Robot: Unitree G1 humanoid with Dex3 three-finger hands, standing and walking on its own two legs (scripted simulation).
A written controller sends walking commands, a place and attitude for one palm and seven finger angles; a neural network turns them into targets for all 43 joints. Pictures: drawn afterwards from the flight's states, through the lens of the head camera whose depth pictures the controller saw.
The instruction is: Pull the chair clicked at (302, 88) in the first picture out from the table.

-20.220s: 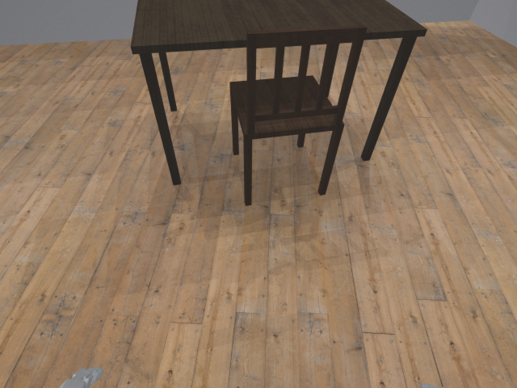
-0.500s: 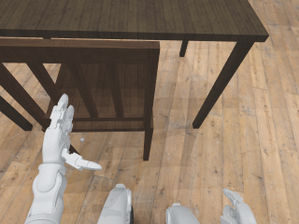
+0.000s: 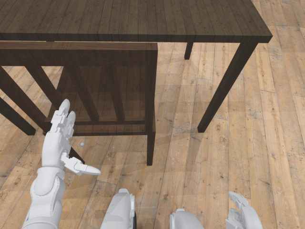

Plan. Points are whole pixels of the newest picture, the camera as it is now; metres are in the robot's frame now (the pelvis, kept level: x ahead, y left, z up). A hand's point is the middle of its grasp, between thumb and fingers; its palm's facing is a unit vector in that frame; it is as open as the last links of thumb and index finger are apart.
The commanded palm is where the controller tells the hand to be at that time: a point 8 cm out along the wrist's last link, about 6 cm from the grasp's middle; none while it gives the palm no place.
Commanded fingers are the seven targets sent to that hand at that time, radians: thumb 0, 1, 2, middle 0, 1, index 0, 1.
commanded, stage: aim the fingers beside a spindle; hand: left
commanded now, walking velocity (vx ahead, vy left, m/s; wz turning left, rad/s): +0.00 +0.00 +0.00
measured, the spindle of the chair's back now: (85, 96) +0.47 +0.22 +0.02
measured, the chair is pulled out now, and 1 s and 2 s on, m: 0.00 0.00 0.00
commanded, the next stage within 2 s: push the fingers through the gap in 1.02 s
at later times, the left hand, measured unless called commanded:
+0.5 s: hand (84, 147) +0.31 +0.19 +0.02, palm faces +0.05 -1.00 -0.01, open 16.9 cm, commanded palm +0.29 +0.25 +0.03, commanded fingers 0.00 -0.50 0.30 -0.06 -0.08 -0.06 -0.08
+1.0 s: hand (74, 138) +0.33 +0.21 +0.04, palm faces +0.11 -0.99 -0.07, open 16.9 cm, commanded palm +0.30 +0.25 +0.02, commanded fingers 0.00 -0.50 0.30 -0.06 -0.08 -0.06 -0.08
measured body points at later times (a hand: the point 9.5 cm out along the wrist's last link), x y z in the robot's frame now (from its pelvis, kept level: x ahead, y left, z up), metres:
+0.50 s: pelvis +0.00 +0.01 +0.00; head +0.10 +0.02 +0.44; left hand +0.30 +0.24 +0.02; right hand +0.16 -0.25 -0.10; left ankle +0.10 +0.11 -0.62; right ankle -0.03 -0.11 -0.62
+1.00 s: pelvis +0.00 +0.01 +0.00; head +0.09 +0.03 +0.44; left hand +0.31 +0.26 +0.04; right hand +0.16 -0.23 -0.10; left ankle +0.10 +0.11 -0.62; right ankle -0.03 -0.11 -0.62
